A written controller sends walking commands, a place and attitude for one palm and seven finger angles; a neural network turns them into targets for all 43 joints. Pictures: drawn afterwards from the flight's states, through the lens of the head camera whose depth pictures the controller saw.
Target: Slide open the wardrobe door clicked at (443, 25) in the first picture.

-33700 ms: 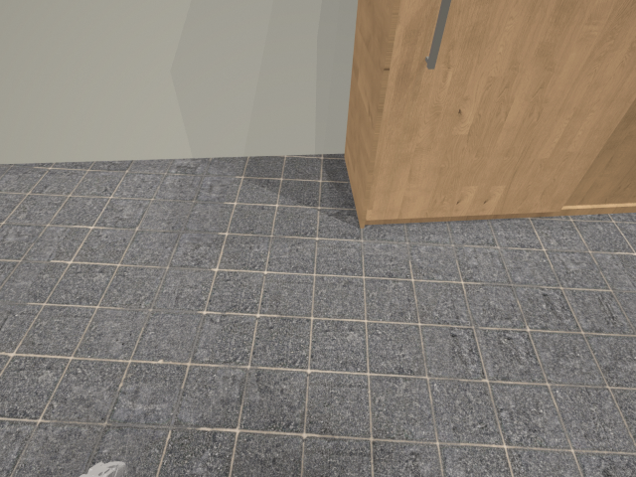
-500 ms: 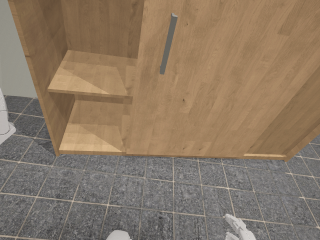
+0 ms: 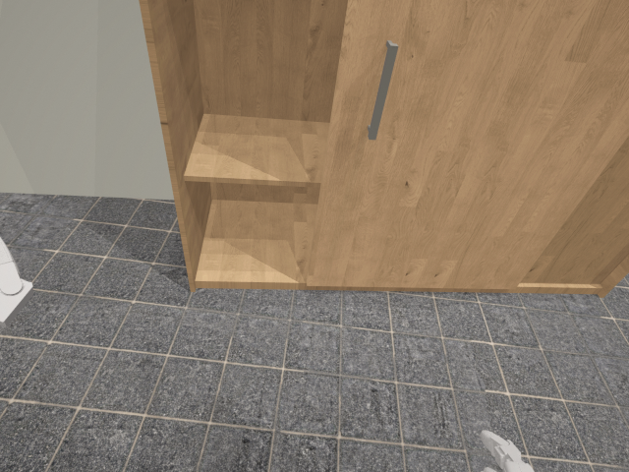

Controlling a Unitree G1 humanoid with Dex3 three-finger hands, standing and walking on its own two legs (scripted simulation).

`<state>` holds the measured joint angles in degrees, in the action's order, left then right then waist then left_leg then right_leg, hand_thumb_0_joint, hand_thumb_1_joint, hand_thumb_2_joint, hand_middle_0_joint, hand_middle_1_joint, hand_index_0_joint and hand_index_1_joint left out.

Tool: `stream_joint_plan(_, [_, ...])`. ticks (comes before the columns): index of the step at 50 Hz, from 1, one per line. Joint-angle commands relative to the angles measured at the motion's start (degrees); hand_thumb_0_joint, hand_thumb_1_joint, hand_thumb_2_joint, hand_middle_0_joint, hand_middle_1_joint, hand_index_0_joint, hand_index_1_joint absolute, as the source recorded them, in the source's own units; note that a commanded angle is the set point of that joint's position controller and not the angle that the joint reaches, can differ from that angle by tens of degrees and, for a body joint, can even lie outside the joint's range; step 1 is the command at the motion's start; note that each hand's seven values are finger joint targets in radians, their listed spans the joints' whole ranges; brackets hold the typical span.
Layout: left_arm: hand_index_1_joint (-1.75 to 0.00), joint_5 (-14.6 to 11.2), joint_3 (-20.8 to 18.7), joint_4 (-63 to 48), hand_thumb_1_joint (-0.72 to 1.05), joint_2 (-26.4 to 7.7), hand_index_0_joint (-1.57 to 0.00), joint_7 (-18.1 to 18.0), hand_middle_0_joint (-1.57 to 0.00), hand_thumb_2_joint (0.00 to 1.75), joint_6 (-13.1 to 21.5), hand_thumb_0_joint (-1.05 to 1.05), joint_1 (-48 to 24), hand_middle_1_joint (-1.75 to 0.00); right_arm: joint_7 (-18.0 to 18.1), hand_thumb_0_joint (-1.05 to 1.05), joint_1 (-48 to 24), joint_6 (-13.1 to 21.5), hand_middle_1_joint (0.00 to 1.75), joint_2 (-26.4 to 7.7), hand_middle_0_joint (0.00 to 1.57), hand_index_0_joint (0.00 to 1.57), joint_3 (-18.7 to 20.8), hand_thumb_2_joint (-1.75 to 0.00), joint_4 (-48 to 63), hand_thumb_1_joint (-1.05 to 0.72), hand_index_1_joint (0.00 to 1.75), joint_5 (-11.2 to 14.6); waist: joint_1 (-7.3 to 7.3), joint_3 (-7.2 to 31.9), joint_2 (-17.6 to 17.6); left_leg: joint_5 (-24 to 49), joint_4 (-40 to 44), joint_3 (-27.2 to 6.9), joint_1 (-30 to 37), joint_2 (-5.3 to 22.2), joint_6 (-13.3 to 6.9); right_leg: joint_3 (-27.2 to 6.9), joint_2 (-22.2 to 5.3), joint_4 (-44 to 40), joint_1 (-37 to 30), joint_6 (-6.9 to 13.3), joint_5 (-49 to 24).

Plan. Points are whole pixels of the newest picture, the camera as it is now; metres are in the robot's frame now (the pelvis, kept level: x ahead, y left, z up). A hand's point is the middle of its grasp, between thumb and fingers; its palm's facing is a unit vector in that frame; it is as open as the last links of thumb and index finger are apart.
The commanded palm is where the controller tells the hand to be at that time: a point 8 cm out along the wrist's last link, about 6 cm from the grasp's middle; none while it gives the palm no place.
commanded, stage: stop stepping back and stand still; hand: left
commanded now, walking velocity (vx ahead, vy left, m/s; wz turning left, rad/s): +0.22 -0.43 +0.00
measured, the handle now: (380, 92) +0.99 -0.07 +0.10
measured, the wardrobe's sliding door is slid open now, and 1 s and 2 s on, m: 0.44 0.44 0.44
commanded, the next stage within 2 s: let the arm hang, fingers relaxed in 0.30 s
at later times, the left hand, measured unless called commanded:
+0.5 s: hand (77, 365) +0.21 +0.30 +0.04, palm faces +0.30 -0.84 -0.46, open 7.4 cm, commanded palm none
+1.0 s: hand out of the picture +0.02 +0.23 -0.16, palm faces +0.03 -0.97 -0.23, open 7.3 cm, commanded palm none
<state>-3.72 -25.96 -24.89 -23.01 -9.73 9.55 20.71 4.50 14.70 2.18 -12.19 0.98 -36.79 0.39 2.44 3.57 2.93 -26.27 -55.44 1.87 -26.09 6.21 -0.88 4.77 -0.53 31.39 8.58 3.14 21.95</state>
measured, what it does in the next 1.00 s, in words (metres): steps on the spot: left foot, then right foot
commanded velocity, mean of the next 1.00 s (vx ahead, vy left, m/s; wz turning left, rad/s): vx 0.05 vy -0.06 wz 0.00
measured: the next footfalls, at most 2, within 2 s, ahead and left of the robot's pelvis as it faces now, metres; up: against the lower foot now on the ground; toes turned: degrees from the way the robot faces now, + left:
left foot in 0.04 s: +0.08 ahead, +0.16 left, +0.00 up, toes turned +12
right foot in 0.38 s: +0.02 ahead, -0.10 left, +0.00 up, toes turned -3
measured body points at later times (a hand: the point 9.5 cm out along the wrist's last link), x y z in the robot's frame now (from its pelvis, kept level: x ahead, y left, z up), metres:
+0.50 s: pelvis -0.01 +0.03 -0.01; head +0.00 +0.01 +0.44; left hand +0.19 +0.35 +0.07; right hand +0.14 -0.21 -0.13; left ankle +0.03 +0.15 -0.71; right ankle -0.02 -0.10 -0.73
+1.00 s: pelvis +0.03 +0.04 +0.01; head +0.07 +0.03 +0.46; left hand +0.02 +0.28 -0.14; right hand +0.05 -0.19 -0.15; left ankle +0.04 +0.15 -0.73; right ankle -0.02 -0.10 -0.73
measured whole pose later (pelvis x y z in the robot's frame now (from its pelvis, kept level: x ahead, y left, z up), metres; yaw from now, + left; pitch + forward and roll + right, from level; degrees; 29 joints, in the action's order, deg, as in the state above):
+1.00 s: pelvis +0.03 +0.04 +0.01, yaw +3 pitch +0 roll +0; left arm 0.6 0.3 63.2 -10.6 -1.2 -0.6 15.9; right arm 1.5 14.1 -1.8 -9.9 0.2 -61.5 -1.3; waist -1.0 -3.4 -1.1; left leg -13.8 -27.3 9.0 -13.6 3.2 -0.6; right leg 4.6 -3.5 25.1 6.3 -2.0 18.7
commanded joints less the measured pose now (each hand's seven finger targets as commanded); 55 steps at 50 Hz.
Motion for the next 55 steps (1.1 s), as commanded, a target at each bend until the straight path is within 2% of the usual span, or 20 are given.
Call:
stream_joint_plan(1, [-0.3,0.1,0.1,-22.7,0.9,-11.2,-0.2,0.1,-0.2,0.9,4.7,0.0,-10.0,-0.3,1.6,0.0,-5.2,5.6,0.3,-8.6,0.2,0.2,2.6,-0.9,11.2,-0.9,0.3,-0.8,-3.96,-2.4,-20.2,-0.3,37.2,-15.0,30.6,9.8,-2.5,2.5,1.2,21.3,28.7,-0.7,11.8])
stream_joint_plan(2, [-0.3,0.4,-2.7,-26.0,0.9,-14.6,-0.2,0.2,-0.2,0.9,6.4,0.0,-12.1,-0.3,0.9,0.0,-6.0,6.2,0.3,-8.1,0.2,0.2,2.7,-0.9,11.3,-0.9,0.3,-1.2,-3.72,-4.5,-24.4,-4.8,46.9,-37.8,26.1,20.7,-6.4,-2.2,4.8,34.2,33.2,-3.1,12.4])
stream_joint_plan(3, [-0.3,0.6,-6.7,-27.0,0.9,-17.8,-0.2,1.0,-0.2,0.9,8.5,0.0,-12.4,-0.3,0.2,0.0,-8.0,6.7,0.3,-8.0,0.2,0.2,3.2,-0.9,11.1,-0.9,0.3,-0.9,-2.84,-5.9,-15.6,-14.3,51.4,-37.2,17.1,22.4,-10.0,-7.5,2.0,39.8,30.5,-3.6,5.6])
stream_joint_plan(5, [-0.3,1.3,-11.0,-32.3,0.9,-21.4,-0.2,1.9,-0.2,0.9,8.6,0.0,-9.5,-0.3,-1.8,0.0,-9.2,7.5,0.3,-6.9,0.2,0.2,3.3,-0.9,10.5,-0.9,0.3,-1.8,-2.32,-6.3,-23.4,-15.7,49.7,-30.2,10.5,18.4,-8.6,-8.5,-1.9,40.4,28.0,-3.4,1.8])
stream_joint_plan(8, [-0.3,2.0,-7.2,-25.9,0.9,-12.7,-0.2,2.0,-0.2,0.9,7.5,0.0,2.4,-0.3,-3.2,0.0,-7.0,7.1,0.3,-6.0,0.2,0.2,3.8,-0.9,9.8,-0.9,0.3,-1.4,-1.32,-2.4,-23.5,-9.8,44.5,-8.3,5.8,12.3,-5.6,-1.4,-1.3,26.8,15.9,-3.0,-4.4])
stream_joint_plan(16, [-0.3,1.3,-5.1,-10.2,0.9,-11.2,-0.2,1.1,-0.2,0.9,3.3,0.0,7.6,-0.3,-1.1,0.0,-5.9,4.5,0.3,-5.6,0.2,0.2,2.2,-0.9,10.3,-0.9,0.3,-0.9,-2.06,-1.8,-10.4,-8.7,33.1,-2.2,2.2,7.8,-3.5,5.8,4.5,-5.0,-4.4,-1.8,3.9])
stream_joint_plan(17, [-0.3,1.6,-5.2,-10.4,0.9,-11.6,-0.2,0.8,-0.2,0.9,2.6,0.0,7.5,-0.3,-1.2,0.0,-5.7,4.2,0.3,-5.4,0.2,0.2,2.2,-0.9,9.9,-0.9,0.3,-0.8,-2.03,-1.2,-5.0,-6.1,23.4,0.6,-1.0,5.0,-2.9,0.3,1.2,-9.0,-7.2,0.1,3.4])
stream_joint_plan(18, [-0.3,1.8,-6.0,-11.1,0.9,-13.3,-0.2,0.5,-0.2,0.9,2.2,0.0,7.0,-0.3,-1.3,0.0,-5.8,3.9,0.3,-4.4,0.2,0.2,2.2,-0.9,10.2,-0.9,0.3,-0.4,-2.1,-0.8,7.1,-3.0,8.4,3.1,-8.9,0.1,-1.5,-17.8,-9.0,-14.5,-9.2,5.2,5.5])
stream_joint_plan(19, [-0.3,1.3,-7.1,-14.1,0.9,-15.4,-0.2,-0.2,-0.2,0.9,2.7,0.0,4.5,-0.3,-1.3,0.0,-7.4,4.6,0.3,-4.4,0.2,0.2,1.6,-0.9,10.6,-0.9,0.3,-0.1,-1.89,-2.2,10.7,-2.9,-3.6,1.5,-14.2,-3.6,-0.2,-31.0,-17.9,-17.2,-7.7,9.9,-5.7])
stream_joint_plan(20, [-0.3,5.9,17.8,27.4,0.9,1.4,-0.2,7.2,-0.2,0.9,-6.9,0.0,3.5,-0.3,-6.2,0.0,-11.4,5.6,0.3,-5.2,0.2,0.2,0.7,-0.9,5.0,-0.9,0.3,0.6,-4.54,-2.2,2.5,-6.8,-2.1,0.2,-19.1,4.5,0.2,-13.3,-27.6,-4.2,-6.8,7.8,-41.0])
stream_joint_plan(21, [-0.3,6.6,17.7,30.0,0.9,1.3,-0.2,8.8,-0.2,0.9,-9.4,0.0,1.7,-0.3,-5.3,0.0,-4.7,2.0,0.3,-4.7,0.2,0.2,2.1,-0.9,2.5,-0.9,0.3,0.8,-5.87,1.3,5.2,-7.9,-0.8,0.1,-3.1,1.0,1.3,-13.8,-21.2,-2.8,9.4,6.7,-28.3])
stream_joint_plan(24, [-0.3,5.4,20.4,37.2,0.9,2.2,-0.2,9.2,-0.2,0.9,-10.7,0.0,-4.1,-0.3,-5.2,0.0,-1.2,-2.3,0.3,-7.0,0.2,0.2,1.6,-0.9,2.3,-0.9,0.3,-1.8,-5.78,-5.7,14.9,4.2,10.5,4.6,3.3,-3.1,0.3,-3.0,-12.6,1.7,14.4,2.0,-23.4])
stream_joint_plan(26, [-0.3,5.7,21.5,45.3,0.9,2.9,-0.2,9.6,-0.2,0.9,-10.7,0.0,-2.8,-0.3,-5.3,0.0,0.7,-2.1,0.3,-10.3,0.2,0.2,2.4,-0.9,-0.2,-0.9,0.3,-3.3,-5.13,-1.5,3.7,26.6,19.5,-5.1,11.7,2.1,-3.0,-0.8,-7.7,11.8,16.2,-2.9,-16.9])
stream_joint_plan(28, [-0.3,5.5,22.2,51.4,0.9,4.2,-0.2,9.7,-0.2,0.9,-11.0,0.0,-3.4,-0.3,-4.6,0.0,-1.1,-2.3,0.3,-13.8,0.2,0.2,2.7,-0.9,-1.9,-0.9,0.3,-3.8,-3.99,-0.1,-7.7,22.4,29.2,-14.8,8.9,10.8,-7.7,0.6,-1.9,14.9,13.2,-5.6,4.0])
stream_joint_plan(30, [-0.3,5.2,22.5,58.1,0.9,2.4,-0.2,10.1,-0.2,0.9,-11.2,0.0,-7.8,-0.3,-4.1,0.0,-2.3,-2.2,0.3,-14.9,0.2,0.2,2.3,-0.9,-4.2,-0.9,0.3,-3.5,-3.9,-6.7,-17.6,14.3,35.1,-17.6,-0.6,11.1,-7.9,-0.9,-1.8,14.8,10.5,-5.3,5.4])
stream_joint_plan(32, [-0.3,4.9,22.7,66.3,0.9,3.0,-0.2,10.2,-0.2,0.9,-10.4,0.0,-3.4,-0.3,-3.8,0.0,-4.3,-2.4,0.3,-11.7,0.2,0.2,1.1,-0.9,-6.6,-0.9,0.3,-3.3,-1.07,-2.9,-12.1,11.6,29.9,-7.1,-0.5,4.6,-3.5,-2.9,-2.5,1.7,2.1,-4.6,-2.7])
stream_joint_plan(34, [-0.3,5.0,22.2,71.5,0.9,3.9,-0.2,9.4,-0.2,0.9,-8.6,0.0,-2.4,-0.3,-3.6,0.0,-4.3,-2.5,0.3,-4.9,0.2,0.2,0.7,-0.9,-7.9,-0.9,0.3,-2.5,-2.81,-0.2,0.1,11.3,20.0,2.2,6.0,-2.6,0.3,-14.4,-11.4,-8.6,5.1,-0.6,-12.5])
stream_joint_plan(38, [-0.3,4.4,23.8,76.5,0.9,4.6,-0.2,8.9,-0.2,0.9,-8.1,0.0,-5.6,-0.3,-3.6,0.0,0.3,-2.3,0.3,-3.6,0.2,0.2,0.6,-0.9,-14.3,-0.9,0.3,-2.2,-4.43,1.5,-8.4,27.8,26.2,1.0,17.3,0.2,-0.3,-6.0,-8.6,-5.3,4.4,-2.7,-26.8])
stream_joint_plan(40, [-0.3,4.3,24.3,79.1,0.9,5.0,-0.2,8.5,-0.2,0.9,-8.3,0.0,-4.4,-0.3,-3.2,0.0,1.3,-2.3,0.3,-4.8,0.2,0.2,0.9,-0.9,-16.4,-0.9,0.3,-1.7,-3.99,2.6,-4.6,33.7,26.5,0.8,19.0,1.7,-0.7,-3.9,-7.2,-6.3,1.7,-3.9,-27.2])
stream_joint_plan(55, [-0.3,4.3,25.4,88.1,0.9,7.5,-0.2,7.7,-0.2,0.9,-8.8,0.0,-2.9,-0.3,-3.1,0.0,1.9,-2.3,0.3,-2.7,0.2,0.2,0.3,-0.9,-26.1,-0.9,0.3,-1.5,-3.1,-5.8,-1.8,26.7,34.2,1.3,18.9,1.3,-1.1,-3.2,-7.0,-12.0,0.9,-4.4,-17.5])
